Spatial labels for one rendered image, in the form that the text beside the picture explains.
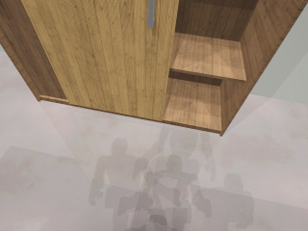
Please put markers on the wardrobe door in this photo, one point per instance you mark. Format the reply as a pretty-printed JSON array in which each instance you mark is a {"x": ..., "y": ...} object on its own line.
[
  {"x": 21, "y": 35},
  {"x": 104, "y": 54}
]

